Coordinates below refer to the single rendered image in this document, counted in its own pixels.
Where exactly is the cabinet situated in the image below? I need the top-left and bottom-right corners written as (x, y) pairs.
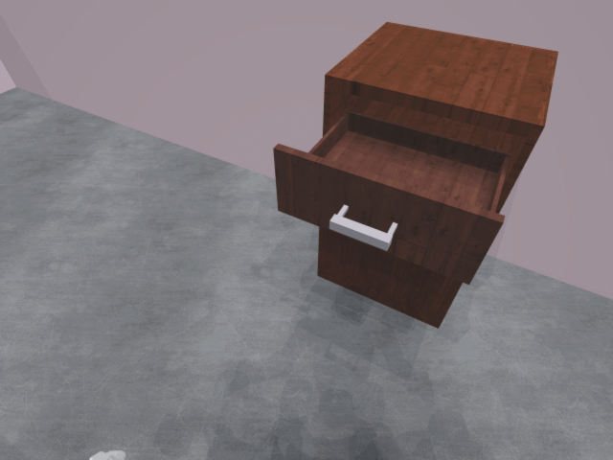
top-left (317, 22), bottom-right (558, 328)

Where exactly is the drawer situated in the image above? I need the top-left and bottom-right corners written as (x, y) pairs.
top-left (273, 110), bottom-right (511, 285)

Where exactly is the handle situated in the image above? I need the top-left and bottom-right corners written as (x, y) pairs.
top-left (329, 205), bottom-right (397, 251)

